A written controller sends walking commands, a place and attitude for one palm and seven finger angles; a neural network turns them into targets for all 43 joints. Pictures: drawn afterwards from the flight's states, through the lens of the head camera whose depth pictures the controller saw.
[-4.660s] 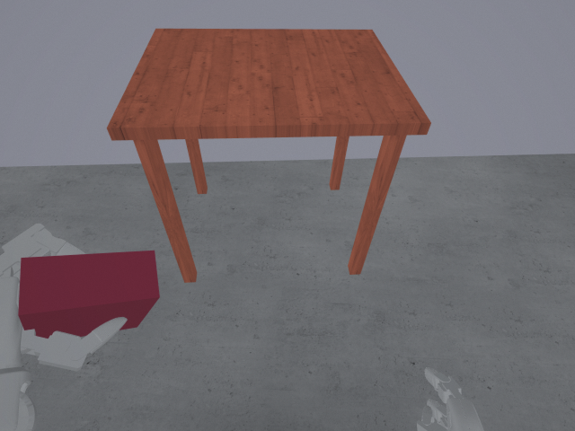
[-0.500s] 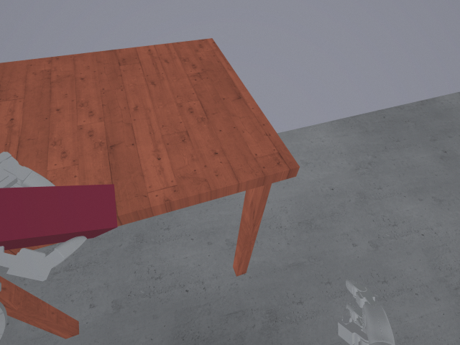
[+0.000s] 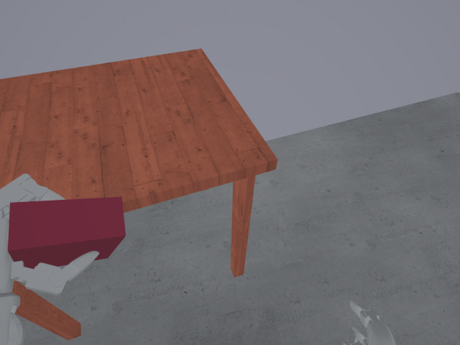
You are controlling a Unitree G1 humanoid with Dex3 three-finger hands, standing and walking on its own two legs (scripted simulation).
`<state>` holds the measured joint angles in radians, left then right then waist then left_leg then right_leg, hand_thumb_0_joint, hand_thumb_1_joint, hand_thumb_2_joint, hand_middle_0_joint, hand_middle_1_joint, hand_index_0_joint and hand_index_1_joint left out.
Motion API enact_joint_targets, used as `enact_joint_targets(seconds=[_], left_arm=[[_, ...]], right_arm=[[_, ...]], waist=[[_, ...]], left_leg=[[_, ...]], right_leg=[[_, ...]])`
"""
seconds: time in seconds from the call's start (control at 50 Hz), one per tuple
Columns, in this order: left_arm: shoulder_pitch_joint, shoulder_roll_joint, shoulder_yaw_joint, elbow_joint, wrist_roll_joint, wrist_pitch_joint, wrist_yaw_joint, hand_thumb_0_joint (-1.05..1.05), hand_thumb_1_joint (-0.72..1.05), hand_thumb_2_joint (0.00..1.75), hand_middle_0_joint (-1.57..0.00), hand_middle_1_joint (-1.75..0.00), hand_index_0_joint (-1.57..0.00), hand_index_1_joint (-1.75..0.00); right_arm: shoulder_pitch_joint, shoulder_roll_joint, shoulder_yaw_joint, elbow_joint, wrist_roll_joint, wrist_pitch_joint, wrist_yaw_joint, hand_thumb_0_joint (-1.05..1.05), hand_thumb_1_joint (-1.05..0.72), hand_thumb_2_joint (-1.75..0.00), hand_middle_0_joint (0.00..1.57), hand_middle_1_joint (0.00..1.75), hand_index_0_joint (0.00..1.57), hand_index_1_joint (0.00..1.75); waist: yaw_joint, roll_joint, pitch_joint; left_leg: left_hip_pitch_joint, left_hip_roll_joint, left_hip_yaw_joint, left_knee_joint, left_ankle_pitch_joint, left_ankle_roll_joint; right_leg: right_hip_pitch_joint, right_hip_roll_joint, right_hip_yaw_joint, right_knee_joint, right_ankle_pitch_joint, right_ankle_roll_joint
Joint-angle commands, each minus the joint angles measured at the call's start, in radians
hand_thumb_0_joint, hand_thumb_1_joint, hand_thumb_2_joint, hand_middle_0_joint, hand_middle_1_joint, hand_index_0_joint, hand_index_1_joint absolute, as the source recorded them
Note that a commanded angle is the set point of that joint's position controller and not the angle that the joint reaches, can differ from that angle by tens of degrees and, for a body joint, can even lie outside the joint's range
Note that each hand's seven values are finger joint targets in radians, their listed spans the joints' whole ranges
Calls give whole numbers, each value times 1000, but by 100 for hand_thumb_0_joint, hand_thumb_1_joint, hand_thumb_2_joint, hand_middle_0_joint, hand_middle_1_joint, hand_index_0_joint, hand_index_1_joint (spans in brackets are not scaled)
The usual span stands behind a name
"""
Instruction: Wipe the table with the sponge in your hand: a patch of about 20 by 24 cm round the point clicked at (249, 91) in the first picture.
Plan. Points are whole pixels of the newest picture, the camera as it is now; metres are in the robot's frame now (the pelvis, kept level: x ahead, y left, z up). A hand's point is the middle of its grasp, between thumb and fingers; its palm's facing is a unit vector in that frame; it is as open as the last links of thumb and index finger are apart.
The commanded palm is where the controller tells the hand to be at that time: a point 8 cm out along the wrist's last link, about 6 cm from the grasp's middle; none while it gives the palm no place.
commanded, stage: come to a stop and stand still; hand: left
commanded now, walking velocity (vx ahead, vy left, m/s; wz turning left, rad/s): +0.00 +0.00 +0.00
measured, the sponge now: (83, 234) +0.22 +0.21 +0.15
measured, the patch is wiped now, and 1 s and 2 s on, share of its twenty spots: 0.00 0.00 0.00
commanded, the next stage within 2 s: look again from close up in 0.58 s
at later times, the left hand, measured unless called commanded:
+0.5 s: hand (54, 273) +0.17 +0.21 +0.17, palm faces +0.38 -0.83 -0.41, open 9.4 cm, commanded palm +0.12 +0.26 +0.18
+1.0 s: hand (39, 280) +0.16 +0.23 +0.16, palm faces +0.29 -0.87 -0.39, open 9.4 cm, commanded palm +0.10 +0.28 +0.18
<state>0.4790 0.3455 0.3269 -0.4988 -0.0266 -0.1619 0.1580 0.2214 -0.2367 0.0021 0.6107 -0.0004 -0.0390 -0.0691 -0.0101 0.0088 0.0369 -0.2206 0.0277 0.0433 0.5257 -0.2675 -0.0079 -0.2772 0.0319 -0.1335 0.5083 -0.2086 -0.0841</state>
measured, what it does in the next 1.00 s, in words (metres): shifts its weight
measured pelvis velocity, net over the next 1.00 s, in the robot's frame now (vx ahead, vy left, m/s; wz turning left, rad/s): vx -0.07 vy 0.00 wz -0.05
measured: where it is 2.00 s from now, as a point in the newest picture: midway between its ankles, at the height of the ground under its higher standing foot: outside the picture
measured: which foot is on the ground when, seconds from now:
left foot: down 0.00-1.00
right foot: down 0.00-1.00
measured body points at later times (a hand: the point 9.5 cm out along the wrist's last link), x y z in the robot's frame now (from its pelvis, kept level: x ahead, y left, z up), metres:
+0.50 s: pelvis -0.05 -0.02 +0.00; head -0.05 -0.03 +0.45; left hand +0.14 +0.25 +0.19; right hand +0.10 -0.24 -0.10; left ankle -0.01 +0.12 -0.73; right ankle +0.04 -0.07 -0.73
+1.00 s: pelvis -0.07 +0.00 +0.00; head -0.06 +0.02 +0.45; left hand +0.14 +0.28 +0.18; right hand +0.09 -0.23 -0.07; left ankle -0.02 +0.11 -0.73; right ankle +0.04 -0.07 -0.72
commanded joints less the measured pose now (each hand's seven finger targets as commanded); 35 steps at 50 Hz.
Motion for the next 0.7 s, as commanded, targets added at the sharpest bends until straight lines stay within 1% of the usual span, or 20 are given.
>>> enact_joint_targets(seconds=[0.0,0.02,0.04,0.06,0.1,0.16,0.18,0.22,0.26,0.3,0.34,0.38,0.42,0.44,0.5,0.52,0.56,0.64,0.66,0.68], left_arm=[[-46,196,130,-237,-7,-90,30,0,10,130,-120,-160,-120,-160],[-72,192,126,-250,-1,-94,25,0,10,130,-120,-160,-120,-160],[-101,177,101,-242,8,-98,25,0,10,130,-120,-160,-120,-160],[-104,172,102,-210,12,-99,25,0,10,130,-120,-160,-120,-160],[-97,157,88,-171,13,-94,21,0,10,130,-120,-160,-120,-160],[-99,158,96,-143,15,-92,19,0,10,130,-120,-160,-120,-160],[-108,165,99,-148,14,-92,20,0,10,130,-120,-160,-120,-160],[-133,183,105,-168,10,-83,20,0,10,130,-120,-160,-120,-160],[-127,186,102,-162,7,-74,30,0,10,130,-120,-160,-120,-160],[-109,179,98,-164,4,-64,34,0,10,130,-120,-160,-120,-160],[-100,186,100,-180,0,-62,35,0,10,130,-120,-160,-120,-160],[-78,191,107,-180,-2,-63,35,0,10,130,-120,-160,-120,-160],[-103,205,116,-206,2,-65,33,0,10,130,-120,-160,-120,-160],[-94,190,99,-208,6,-67,36,0,10,130,-120,-160,-120,-160],[-95,184,100,-180,7,-69,34,0,10,130,-120,-160,-120,-160],[-107,184,102,-185,7,-69,30,0,10,130,-120,-160,-120,-160],[-57,178,103,-140,4,-66,30,0,10,130,-120,-160,-120,-160],[-66,175,89,-146,7,-59,28,0,10,130,-120,-160,-120,-160],[-1157,1011,671,-398,126,-146,9,0,10,130,-120,-160,-120,-160],[-614,439,294,157,39,-124,-34,0,10,130,-120,-160,-120,-160]], right_arm=[[-104,-83,-27,-174,-1,-60,-12,0,-90,-90,20,30,20,30],[-118,-82,-20,-178,-11,-63,-14,0,-90,-90,20,30,20,30],[-121,-74,-16,-173,-8,-67,-15,0,-90,-90,20,30,20,30],[-105,-79,-22,-169,-6,-72,-15,0,-90,-90,20,30,20,30],[-94,-85,-29,-167,1,-84,-12,0,-90,-90,20,30,20,30],[-82,-83,-28,-164,-3,-94,-7,0,-90,-90,20,30,20,30],[-77,-82,-31,-162,-5,-93,-6,0,-90,-90,20,30,20,30],[-71,-77,-36,-156,-10,-91,3,0,-90,-90,20,30,20,30],[-69,-55,-24,-143,-11,-86,5,0,-90,-90,20,30,20,30],[-73,-53,-20,-141,-10,-77,7,0,-90,-90,20,30,20,30],[-79,-51,-14,-143,-14,-67,4,0,-90,-90,20,30,20,30],[-79,-56,-15,-145,-14,-60,0,0,-90,-90,20,30,20,30],[-87,-61,-12,-155,-17,-56,-4,0,-90,-90,20,30,20,30],[-81,-60,-8,-160,-21,-55,-8,0,-90,-90,20,30,20,30],[-76,-71,-16,-159,-10,-64,-5,0,-90,-90,20,30,20,30],[-74,-73,-17,-161,-10,-66,-4,0,-90,-90,20,30,20,30],[-72,-75,-17,-162,-4,-72,-6,0,-90,-90,20,30,20,30],[-71,-72,-17,-159,-1,-74,-3,0,-90,-90,20,30,20,30],[92,-90,-48,-103,-6,-128,-14,0,-90,-90,20,30,20,30],[7,-1,-13,-75,11,-120,-12,0,-90,-90,20,30,20,30]], waist=[[33,185,-121],[34,252,-79],[29,234,-42],[28,205,-37],[24,149,-56],[22,93,-45],[21,42,-47],[13,-59,-71],[8,-100,-106],[10,-104,-116],[12,-71,-112],[16,-25,-104],[17,50,-74],[13,44,-45],[15,56,-74],[14,81,-93],[18,44,-100],[13,-17,-83],[1,-279,67],[13,-213,-243]], left_leg=[[-8,164,-156,-213,146,51],[-97,199,-197,-271,79,67],[-210,220,-211,-298,-10,78],[-251,209,-192,-284,-48,77],[-232,158,-127,-225,-84,55],[-269,101,-89,-204,-261,37],[-238,70,-74,-150,-249,33],[-122,10,-34,10,-164,14],[-63,-2,-46,90,-96,14],[-47,-8,-49,84,-88,16],[-16,-7,-48,9,-79,19],[-6,6,-57,-58,-88,28],[-57,29,-88,-136,-154,35],[-105,47,-118,-173,-176,43],[-139,59,-119,-178,-133,44],[-138,58,-113,-190,-127,38],[-159,61,-110,-179,-122,40],[-137,31,-84,-107,-149,29],[-84,-54,42,55,-33,10],[8,-70,12,114,-24,43]], right_leg=[[87,-108,194,-104,-71,76],[101,-82,162,-46,-101,83],[161,-73,140,6,-94,88],[190,-72,139,11,-65,88],[196,-80,156,-45,-12,86],[166,-96,216,-119,-164,81],[125,-119,263,-186,-229,73],[5,-207,376,-312,-368,38],[-11,-269,404,-346,-378,5],[-3,-276,379,-343,-366,-2],[-11,-249,329,-328,-374,12],[-9,-211,301,-307,-368,33],[-2,-163,270,-281,-385,53],[29,-136,250,-262,-356,61],[116,-116,245,-221,-226,70],[134,-110,229,-209,-214,74],[162,-110,237,-212,-187,77],[81,-153,278,-274,-319,64],[-151,-145,280,-414,-189,300],[11,-223,214,-326,-324,213]])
